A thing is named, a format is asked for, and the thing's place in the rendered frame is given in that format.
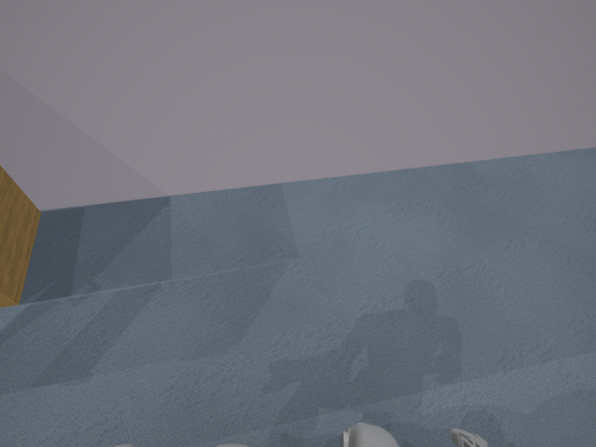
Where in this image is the right robot hand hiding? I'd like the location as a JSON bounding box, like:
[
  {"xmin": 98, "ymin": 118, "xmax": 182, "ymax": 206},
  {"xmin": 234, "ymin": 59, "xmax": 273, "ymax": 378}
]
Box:
[{"xmin": 451, "ymin": 428, "xmax": 488, "ymax": 447}]

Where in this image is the cupboard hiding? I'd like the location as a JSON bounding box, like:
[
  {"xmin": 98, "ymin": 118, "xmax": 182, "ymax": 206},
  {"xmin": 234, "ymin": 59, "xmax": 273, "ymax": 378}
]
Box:
[{"xmin": 0, "ymin": 166, "xmax": 41, "ymax": 307}]

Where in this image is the robot right thigh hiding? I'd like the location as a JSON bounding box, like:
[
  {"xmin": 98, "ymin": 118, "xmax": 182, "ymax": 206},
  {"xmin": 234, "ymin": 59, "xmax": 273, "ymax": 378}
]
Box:
[{"xmin": 341, "ymin": 424, "xmax": 399, "ymax": 447}]

